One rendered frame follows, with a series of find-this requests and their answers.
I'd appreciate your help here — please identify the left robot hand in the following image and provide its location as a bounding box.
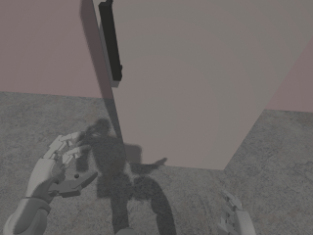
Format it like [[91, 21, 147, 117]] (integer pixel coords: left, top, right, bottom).
[[25, 131, 99, 204]]

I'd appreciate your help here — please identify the right robot hand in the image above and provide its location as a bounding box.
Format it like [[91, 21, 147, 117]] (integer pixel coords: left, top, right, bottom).
[[217, 189, 256, 235]]

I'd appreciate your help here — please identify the handle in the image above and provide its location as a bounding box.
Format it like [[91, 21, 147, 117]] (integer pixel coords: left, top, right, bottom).
[[98, 0, 122, 81]]

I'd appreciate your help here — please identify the left robot forearm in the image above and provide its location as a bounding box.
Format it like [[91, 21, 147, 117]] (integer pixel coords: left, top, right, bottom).
[[3, 197, 51, 235]]

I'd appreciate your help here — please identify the fridge door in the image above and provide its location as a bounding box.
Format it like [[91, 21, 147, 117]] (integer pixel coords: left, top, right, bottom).
[[93, 0, 313, 170]]

